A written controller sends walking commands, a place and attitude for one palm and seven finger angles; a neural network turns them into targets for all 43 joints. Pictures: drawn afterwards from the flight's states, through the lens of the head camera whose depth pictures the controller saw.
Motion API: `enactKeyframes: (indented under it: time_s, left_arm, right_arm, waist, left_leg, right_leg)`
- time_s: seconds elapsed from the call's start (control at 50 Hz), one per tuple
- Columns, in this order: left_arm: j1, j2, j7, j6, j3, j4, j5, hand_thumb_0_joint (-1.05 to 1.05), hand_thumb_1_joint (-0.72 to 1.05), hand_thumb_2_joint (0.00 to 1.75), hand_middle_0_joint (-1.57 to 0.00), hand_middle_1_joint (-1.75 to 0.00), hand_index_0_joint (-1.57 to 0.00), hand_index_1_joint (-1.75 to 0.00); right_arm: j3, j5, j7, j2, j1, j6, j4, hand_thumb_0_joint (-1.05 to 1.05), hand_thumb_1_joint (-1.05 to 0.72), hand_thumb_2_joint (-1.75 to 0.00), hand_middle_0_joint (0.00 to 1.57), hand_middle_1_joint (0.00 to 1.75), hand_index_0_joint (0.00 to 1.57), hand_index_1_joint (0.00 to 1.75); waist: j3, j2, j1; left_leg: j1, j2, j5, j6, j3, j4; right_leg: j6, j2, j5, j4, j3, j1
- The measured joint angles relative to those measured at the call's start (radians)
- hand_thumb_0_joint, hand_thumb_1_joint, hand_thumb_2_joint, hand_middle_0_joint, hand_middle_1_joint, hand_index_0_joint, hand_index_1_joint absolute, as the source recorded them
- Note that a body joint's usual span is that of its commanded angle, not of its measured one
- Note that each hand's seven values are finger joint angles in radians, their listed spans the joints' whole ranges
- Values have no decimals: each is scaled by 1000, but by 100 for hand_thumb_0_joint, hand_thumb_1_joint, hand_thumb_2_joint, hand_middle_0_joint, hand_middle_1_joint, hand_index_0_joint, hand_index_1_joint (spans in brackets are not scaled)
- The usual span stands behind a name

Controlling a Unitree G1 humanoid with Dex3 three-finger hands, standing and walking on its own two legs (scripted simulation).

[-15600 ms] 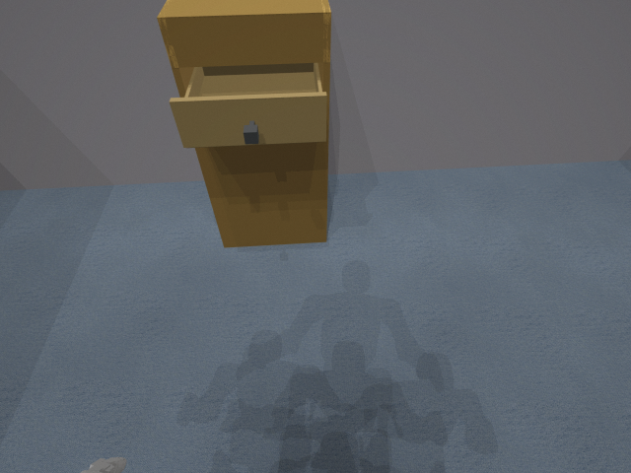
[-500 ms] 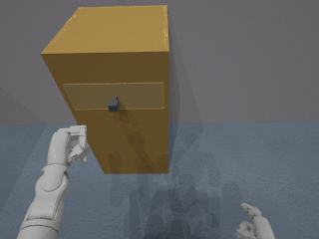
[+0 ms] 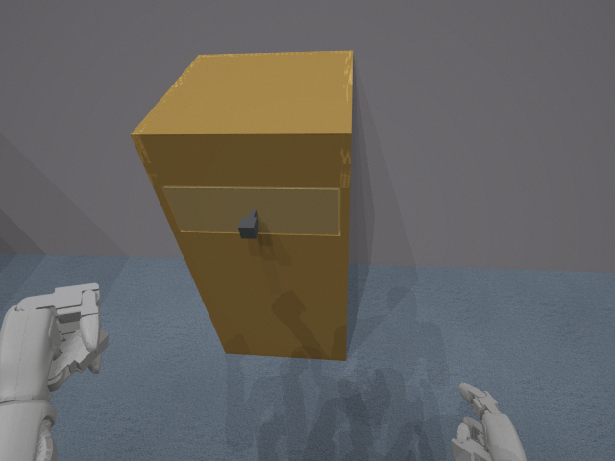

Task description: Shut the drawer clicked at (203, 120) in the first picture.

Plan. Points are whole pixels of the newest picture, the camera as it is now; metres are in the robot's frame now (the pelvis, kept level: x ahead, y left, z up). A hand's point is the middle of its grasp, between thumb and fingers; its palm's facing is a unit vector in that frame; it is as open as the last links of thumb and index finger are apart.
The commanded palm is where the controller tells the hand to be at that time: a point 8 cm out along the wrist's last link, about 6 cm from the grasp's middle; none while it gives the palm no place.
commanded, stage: draw the hand back to the body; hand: left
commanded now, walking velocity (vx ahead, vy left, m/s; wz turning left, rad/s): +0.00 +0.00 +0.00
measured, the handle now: (250, 222) +0.61 +0.22 -0.08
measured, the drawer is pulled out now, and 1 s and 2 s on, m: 0.00 0.00 0.00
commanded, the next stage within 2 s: step back with the hand held close in 0.20 s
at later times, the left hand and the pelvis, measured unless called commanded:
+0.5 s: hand (95, 339) +0.18 +0.23 +0.16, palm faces +0.34 -0.82 -0.46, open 3.3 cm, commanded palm +0.13 +0.28 +0.17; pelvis +0.00 +0.00 +0.00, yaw +0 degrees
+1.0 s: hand (32, 396) +0.13 +0.27 +0.15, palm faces +0.32 -0.82 -0.48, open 3.3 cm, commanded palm +0.07 +0.31 +0.17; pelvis -0.06 +0.03 -0.01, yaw +0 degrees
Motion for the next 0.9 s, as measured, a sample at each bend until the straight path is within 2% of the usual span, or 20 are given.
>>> enactKeyframes:
  time_s: [0.1,0.22,0.32,0.36,0.44,0.52,0.68,0.9]
  left_arm:
    - [71,9,2,-24,37,-71,-1,2,89,90,-140,-160,-141,-160]
    - [41,-15,5,-19,23,-31,4,2,89,90,-140,-160,-141,-160]
    - [31,-17,6,-9,13,-31,6,2,89,90,-140,-160,-141,-160]
    - [36,-12,4,-14,19,-42,8,2,89,90,-140,-160,-141,-160]
    - [68,12,1,-57,61,-66,14,2,89,90,-140,-160,-141,-160]
    - [107,27,1,-76,73,-89,13,2,89,90,-140,-160,-141,-160]
    - [155,62,13,-75,85,-131,5,2,89,90,-140,-160,-140,-160]
    - [161,69,42,-105,93,-163,7,2,89,90,-140,-160,-140,-160]
  right_arm:
    - [-12,0,-2,-4,10,-20,6,2,-90,-90,20,30,20,30]
    - [-14,-3,-11,-4,9,-29,18,2,-90,-90,20,30,20,30]
    - [-10,-7,-14,3,9,-40,19,2,-90,-90,20,30,20,30]
    - [-8,-7,-11,5,9,-36,11,2,-90,-90,20,30,20,30]
    - [-14,-9,0,5,-5,8,-20,2,-90,-90,20,30,20,30]
    - [-35,-6,0,-4,-11,45,-40,2,-90,-90,20,30,20,30]
    - [-60,4,-10,-9,-4,85,-55,2,-91,-90,20,30,20,30]
    - [-49,6,-14,15,-4,68,-58,2,-91,-90,20,30,20,30]
  waist:
    - [-1,9,11]
    - [7,8,17]
    - [8,-1,13]
    - [4,-2,4]
    - [-6,-4,-32]
    - [-1,-5,-48]
    - [15,-11,-55]
    - [23,-15,-63]
  left_leg:
    - [3,1,-8,-1,-4,10]
    - [4,-1,-5,-2,-11,12]
    - [7,3,-9,-5,-9,14]
    - [-1,6,-12,-6,-10,21]
    - [-60,11,-17,-4,-16,48]
    - [-99,5,-6,2,-7,46]
    - [-153,-6,16,17,6,50]
    - [-221,-3,42,34,0,92]
  right_leg:
    - [-1,2,-4,1,-4,8]
    - [-3,1,-9,9,-11,9]
    - [-5,4,-11,11,-8,11]
    - [-5,7,-10,10,-8,7]
    - [-2,12,-9,24,-14,-45]
    - [6,4,-9,47,-7,-98]
    - [20,-11,-6,93,3,-173]
    - [32,-9,24,128,-4,-236]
